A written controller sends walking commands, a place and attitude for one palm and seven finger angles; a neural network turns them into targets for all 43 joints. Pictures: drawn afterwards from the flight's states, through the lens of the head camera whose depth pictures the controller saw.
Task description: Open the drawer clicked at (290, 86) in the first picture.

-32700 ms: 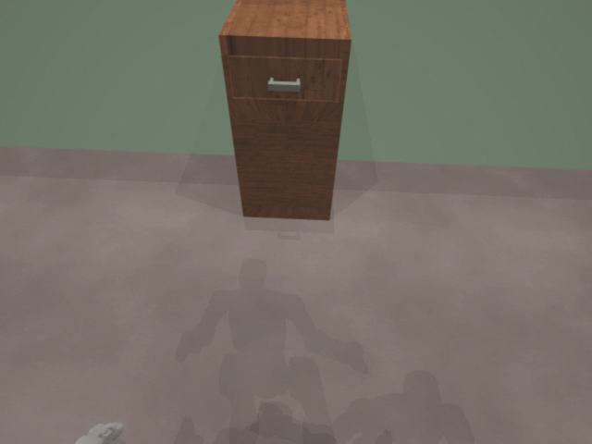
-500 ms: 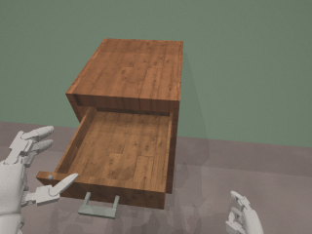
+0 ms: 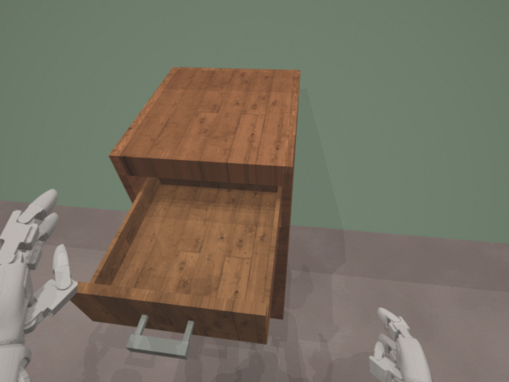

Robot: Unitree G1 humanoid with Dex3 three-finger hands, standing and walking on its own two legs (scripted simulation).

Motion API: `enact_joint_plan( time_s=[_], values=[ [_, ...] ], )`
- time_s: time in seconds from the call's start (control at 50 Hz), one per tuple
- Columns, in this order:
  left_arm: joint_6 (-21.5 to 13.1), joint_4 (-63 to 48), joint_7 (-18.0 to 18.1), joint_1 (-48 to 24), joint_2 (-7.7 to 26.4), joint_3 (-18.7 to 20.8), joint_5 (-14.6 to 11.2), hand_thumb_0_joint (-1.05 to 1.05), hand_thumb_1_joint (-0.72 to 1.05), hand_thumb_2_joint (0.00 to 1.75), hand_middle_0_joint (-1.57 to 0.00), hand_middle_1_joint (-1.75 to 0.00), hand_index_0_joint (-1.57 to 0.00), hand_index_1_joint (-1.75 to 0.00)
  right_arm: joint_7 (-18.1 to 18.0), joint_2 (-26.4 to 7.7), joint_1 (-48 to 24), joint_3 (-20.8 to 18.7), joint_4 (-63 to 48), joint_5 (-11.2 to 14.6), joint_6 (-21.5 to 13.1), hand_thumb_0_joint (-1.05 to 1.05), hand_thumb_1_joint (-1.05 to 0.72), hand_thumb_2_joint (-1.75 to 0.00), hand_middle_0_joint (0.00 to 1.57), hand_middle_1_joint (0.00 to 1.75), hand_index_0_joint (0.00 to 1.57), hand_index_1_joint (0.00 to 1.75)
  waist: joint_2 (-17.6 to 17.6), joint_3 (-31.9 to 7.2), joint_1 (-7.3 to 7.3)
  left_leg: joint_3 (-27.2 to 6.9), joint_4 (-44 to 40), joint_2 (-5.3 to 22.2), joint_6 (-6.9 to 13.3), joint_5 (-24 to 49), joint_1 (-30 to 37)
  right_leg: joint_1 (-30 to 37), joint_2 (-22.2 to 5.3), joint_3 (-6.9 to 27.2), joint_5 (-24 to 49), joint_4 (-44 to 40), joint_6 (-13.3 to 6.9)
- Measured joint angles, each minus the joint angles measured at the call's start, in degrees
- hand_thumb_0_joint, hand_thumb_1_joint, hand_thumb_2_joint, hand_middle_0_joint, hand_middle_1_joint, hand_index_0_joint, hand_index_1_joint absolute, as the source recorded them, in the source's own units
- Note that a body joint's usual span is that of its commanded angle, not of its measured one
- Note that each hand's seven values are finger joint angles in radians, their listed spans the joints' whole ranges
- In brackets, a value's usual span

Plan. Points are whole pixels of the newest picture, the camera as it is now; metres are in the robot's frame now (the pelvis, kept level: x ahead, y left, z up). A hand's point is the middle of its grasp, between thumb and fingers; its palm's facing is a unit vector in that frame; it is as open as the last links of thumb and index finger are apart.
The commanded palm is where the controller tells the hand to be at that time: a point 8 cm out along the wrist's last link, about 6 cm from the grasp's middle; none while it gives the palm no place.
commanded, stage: step back with the hand held close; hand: left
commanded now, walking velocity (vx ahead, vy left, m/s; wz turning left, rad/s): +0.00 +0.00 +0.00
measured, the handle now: (162, 334) +0.21 +0.20 -0.09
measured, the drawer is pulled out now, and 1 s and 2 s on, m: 0.29 0.29 0.29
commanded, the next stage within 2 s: stop stepping back and stand still in 1.12 s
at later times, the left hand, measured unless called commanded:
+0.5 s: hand (41, 308) +0.15 +0.26 +0.14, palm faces +0.27 -0.82 -0.51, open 7.4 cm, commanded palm +0.09 +0.31 +0.17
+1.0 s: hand out of the picture +0.07 +0.25 +0.15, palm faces +0.33 -0.81 -0.49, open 7.4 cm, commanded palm -0.01 +0.29 +0.17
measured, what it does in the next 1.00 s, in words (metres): walks backwards: right foot, then left foot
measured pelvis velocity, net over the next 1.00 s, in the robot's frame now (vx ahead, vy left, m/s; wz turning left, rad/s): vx -0.14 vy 0.01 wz -0.01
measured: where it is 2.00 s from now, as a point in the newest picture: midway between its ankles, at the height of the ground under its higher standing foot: outside the picture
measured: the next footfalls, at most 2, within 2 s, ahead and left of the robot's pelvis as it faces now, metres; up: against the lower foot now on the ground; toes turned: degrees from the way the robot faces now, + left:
right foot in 0.66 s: -0.06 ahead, -0.09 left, +0.00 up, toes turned -2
left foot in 0.92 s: -0.07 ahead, +0.15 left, +0.00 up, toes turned +0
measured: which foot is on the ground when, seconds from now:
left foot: down 0.00-0.74, up 0.76-0.90, down 0.92-1.00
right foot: down 0.00-0.54, up 0.56-0.64, down 0.66-1.00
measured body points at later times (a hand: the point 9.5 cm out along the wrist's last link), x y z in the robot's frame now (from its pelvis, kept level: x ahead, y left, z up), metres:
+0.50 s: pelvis -0.04 +0.03 +0.00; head +0.00 +0.05 +0.44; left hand +0.13 +0.31 +0.17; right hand +0.13 -0.22 -0.07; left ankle -0.04 +0.13 -0.74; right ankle -0.01 -0.10 -0.74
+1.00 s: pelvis -0.14 +0.01 -0.01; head -0.10 +0.02 +0.44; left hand +0.04 +0.29 +0.17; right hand +0.03 -0.23 -0.09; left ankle -0.11 +0.15 -0.74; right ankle -0.10 -0.09 -0.74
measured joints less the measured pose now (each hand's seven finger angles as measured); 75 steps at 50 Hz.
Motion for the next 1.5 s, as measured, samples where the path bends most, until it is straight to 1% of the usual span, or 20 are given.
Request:
enact_joint_plan(
  time_s=[0.1, 0.22, 0.38, 0.54, 0.62, 0.66, 0.74, 0.84, 0.88, 0.94, 1.04, 1.1, 1.16, 1.22, 1.26, 1.32, 1.36, 1.4, 1.46, 1.5],
  values=[
    [-0.12, -0.14, -0.03, -0.29, 0.07, 0.87, 0.08, 0.01, 0.88, 0.9, -0.21, -0.31, -0.21, -0.31, 0.15, -0.16, 0.19, 0.05, -0.31, 0.12, 0.5, 0.01, -0.9, -0.9, 0.2, 0.3, 0.2, 0.3, 0.34, -0.07, -0.23, -0.01, 0.25, -0.03, 0.12, -0.06, -0.31, -0.09, -0.03, -0.02, 0.1, -0.15, 0.12],
    [-3.83, -1.76, 0.64, -0.97, 1.15, 5.09, 1.04, 0.01, 0.89, 0.9, -0.21, -0.3, -0.21, -0.3, 0.82, -1.26, -1.22, -0.18, -2.84, -0.04, 3.71, 0.01, -0.9, -0.9, 0.2, 0.3, 0.2, 0.3, 0.11, 1.76, -2.4, -0.32, 2.2, -0.1, 0.51, 0.26, -4.55, -3.18, -0.06, -0.35, 1.61, -0.55, 0.46],
    [-2.95, -4.21, 0.52, 5.41, 2.4, 3.01, 1.24, 0.01, 0.89, 0.9, -0.21, -0.3, -0.21, -0.3, 0.79, -1.3, -1.45, -2.08, -4.48, 0.54, 7.02, 0.01, -0.9, -0.9, 0.2, 0.3, 0.2, 0.3, -3.26, 2.64, -5.0, 1.05, 3.48, -1.39, 1.61, 1.3, -8.56, -7.72, -1.32, 0.96, 2.62, 1.31, 1.72],
    [-3.72, -10.54, 2.47, 6.96, 6.73, 6.45, 1.01, 0.01, 0.89, 0.9, -0.21, -0.3, -0.21, -0.3, 0.36, 0.88, 0.26, -1.09, -5.14, -0.62, 5.38, 0.01, -0.9, -0.9, 0.2, 0.3, 0.2, 0.3, -7.69, 2.1, -4.08, 1.67, 5.16, -2.8, 2.18, 2.4, -11.09, -11.25, -2.88, 0.86, 2.19, 5.82, 2.2],
    [-4.59, -10.32, 3.85, 6.19, 5.17, 6.48, 1.45, 0.01, 0.89, 0.9, -0.21, -0.3, -0.21, -0.3, 0.35, 2.14, 0.89, -0.15, -4.68, -2.23, 3.2, 0.01, -0.9, -0.9, 0.2, 0.3, 0.2, 0.3, -7.05, -0.3, -3.66, 1.69, 7.11, -2.62, 2.03, 2.27, -13.47, -10.51, -2.36, 0.06, -2.94, 11.09, 1.94],
    [-4.65, -9.52, 4.32, 5.64, 3.67, 5.99, 1.32, 0.01, 0.89, 0.9, -0.21, -0.3, -0.21, -0.3, 0.4, 2.44, 0.89, 0.41, -4.23, -2.57, 2.41, 0.01, -0.9, -0.9, 0.2, 0.3, 0.2, 0.3, -6.25, -1.4, -3.28, 1.87, 8.25, -2.28, 1.73, 2.2, -15.16, -8.51, -1.95, -0.1, -5.79, 9.5, 1.49],
    [-3.63, -7.09, 4.19, 3.64, 0.53, 3.22, 0.92, 0.01, 0.89, 0.9, -0.21, -0.3, -0.2, -0.3, 0.55, 1.59, -0.43, 0.92, -2.77, -2.03, 2.54, 0.01, -0.9, -0.9, 0.2, 0.3, 0.2, 0.3, -1.68, 0.08, -3.59, 0.28, 9.67, 0.17, 0.76, 3.43, -16.81, -7.49, 0.65, -1.69, -1.69, 5.45, -0.07],
    [-3.68, -5.37, 1.89, 3.85, 1.35, 2.07, 0.39, 0.01, 0.89, 0.9, -0.21, -0.3, -0.21, -0.3, 1.18, 0.73, 0.73, -0.06, -1.51, 0.01, 4.45, 0.01, -0.9, -0.9, 0.2, 0.3, 0.2, 0.3, -3.41, -0.33, -4.03, 1.26, 20.85, -1.84, 0.89, -5.28, -17.93, -8.49, -1.25, -1.02, -0.61, 5.54, -0.57],
    [-3.79, -5.47, 1.82, 4.91, 2.07, 2.95, 0.54, 0.01, 0.89, 0.9, -0.21, -0.3, -0.21, -0.3, 0.76, 0.25, 1.35, -0.02, -1.75, 0.11, 5.2, 0.01, -0.9, -0.9, 0.2, 0.3, 0.2, 0.3, -4.39, -0.74, -4.67, 2.05, 16.08, -1.23, 1.12, -4.32, -15.14, -9.11, -1.82, -0.96, 0.11, 5.28, -0.36],
    [-3.8, -6.18, 2.23, 4.58, 3.45, 4.09, 0.54, 0.01, 0.89, 0.9, -0.21, -0.3, -0.21, -0.3, -0.02, -0.96, 1.27, -0.76, -2.18, -0.06, 5.23, 0.01, -0.9, -0.9, 0.2, 0.3, 0.2, 0.3, -4.2, 0.26, -5.45, 2.01, 4.64, 0.35, 0.73, 3.15, -11.27, -11.16, -1.74, -2.11, 0.57, 6.75, 0.22],
    [-3.92, -7.47, 2.42, 4.47, 5.69, 6.51, 0.12, 0.01, 0.89, 0.9, -0.21, -0.3, -0.21, -0.3, 0.74, -0.15, -0.45, -1.41, -2.59, -0.3, 4.01, 0.01, -0.9, -0.9, 0.2, 0.3, 0.2, 0.3, -6.76, 2.73, -3.9, 3.96, 5.8, -0.04, -0.23, 4.45, -13.66, -14.88, -2.72, -0.89, 0.6, 9.56, 1.5],
    [-4.17, -9.15, 2.42, 5.19, 5.94, 6.91, 0.12, 0.01, 0.89, 0.9, -0.21, -0.3, -0.21, -0.3, 1.17, 0.31, -0.9, -1.03, -3.51, -0.39, 2.78, 0.01, -0.9, -0.9, 0.2, 0.3, 0.2, 0.3, -6.15, 3.15, -3.82, 3.79, 8.2, 0.8, -0.69, 4.41, -15.64, -16.36, -2.24, -1.53, 1.46, 10.67, 1.55],
    [-4.9, -10.44, 2.23, 4.98, 5.21, 6.03, 0.26, 0.01, 0.89, 0.9, -0.21, -0.3, -0.21, -0.3, 1.6, 0.42, -1.1, -0.85, -3.48, -0.01, 2.38, 0.01, -0.9, -0.9, 0.2, 0.3, 0.2, 0.3, -5.32, 2.79, -3.75, 2.95, 12.41, 1.11, -0.4, 0.3, -18.33, -17.49, -1.67, -2.33, 3.96, 11.07, -1.21],
    [-5.07, -9.93, 2.36, 3.43, 3.97, 3.79, 0.53, 0.01, 0.89, 0.9, -0.21, -0.3, -0.21, -0.3, 1.96, 0.23, -0.94, -1.48, -1.76, -0.11, 3.54, 0.01, -0.9, -0.9, 0.2, 0.3, 0.2, 0.3, -5.63, 1.55, -3.55, 2.51, 26.87, -0.94, -0.21, -8.22, -22.19, -17.56, -2.49, -2.51, 5.45, 8.92, -1.85],
    [-5.25, -8.8, 2.52, 3.54, 3.47, 3.72, 0.85, 0.01, 0.89, 0.9, -0.21, -0.3, -0.21, -0.3, 1.78, 0.42, -0.6, -1.19, -0.85, -0.43, 4.77, 0.01, -0.9, -0.9, 0.2, 0.3, 0.2, 0.3, -6.85, 0.36, -3.72, 3.82, 30.44, -1.63, -0.12, -9.54, -21.27, -17.16, -3.28, -1.96, 7.52, 6.45, -1.66],
    [-5.03, -7.15, 3.24, 4.9, 3.34, 4.36, 1.27, 0.01, 0.89, 0.9, -0.21, -0.3, -0.21, -0.3, 0.77, 0.26, 1.26, -0.07, -1.99, -0.49, 5.56, 0.01, -0.9, -0.9, 0.2, 0.3, 0.2, 0.3, -7.52, -1.63, -4.36, 5.01, 18.49, -1.08, 0.9, -10.92, -14.33, -17.36, -3.52, -2.04, 8.63, 4.04, -1.2],
    [-4.6, -6.79, 4.04, 5.1, 3.0, 4.11, 2.08, 0.01, 0.89, 0.9, -0.21, -0.3, -0.21, -0.3, -0.1, -0.92, 2.29, 0.15, -3.0, -1.4, 5.03, 0.01, -0.9, -0.9, 0.2, 0.3, 0.2, 0.3, -5.52, -2.12, -5.2, 3.6, 7.43, 0.1, 1.48, -7.09, -10.49, -18.83, -2.45, -3.3, 5.28, 5.42, -0.41],
    [-4.05, -6.62, 4.92, 4.39, 3.03, 4.02, 2.42, 0.01, 0.89, 0.9, -0.21, -0.3, -0.21, -0.3, -0.48, -0.57, 2.4, -0.28, -2.55, -2.12, 4.07, 0.01, -0.9, -0.9, 0.2, 0.3, 0.2, 0.3, -5.88, -0.34, -5.12, 3.4, 7.21, -0.03, 0.91, 1.36, -10.71, -20.3, -1.58, -1.67, -2.51, 12.17, 1.27],
    [-3.32, -6.7, 5.51, 6.57, 2.95, 4.18, 1.9, 0.01, 0.89, 0.9, -0.21, -0.3, -0.21, -0.3, -0.19, 0.9, 4.38, -0.6, -1.99, -2.03, 2.52, 0.01, -0.9, -0.9, 0.2, 0.3, 0.2, 0.3, -6.38, -0.95, -5.09, 3.89, 7.35, -0.22, 0.12, 1.52, -10.13, -20.46, -0.15, -0.29, -8.78, 25.58, 2.72],
    [-3.07, -6.53, 5.71, 7.66, 2.72, 3.91, 1.73, 0.01, 0.89, 0.9, -0.21, -0.3, -0.21, -0.3, -0.08, 1.44, 5.91, -0.42, -1.37, -1.79, 1.84, 0.01, -0.9, -0.9, 0.2, 0.3, 0.2, 0.3, -5.89, -2.07, -5.17, 3.5, 6.77, -0.3, -0.1, 1.63, -10.08, -16.9, -0.14, -1.02, -9.91, 25.78, 3.07]
  ],
)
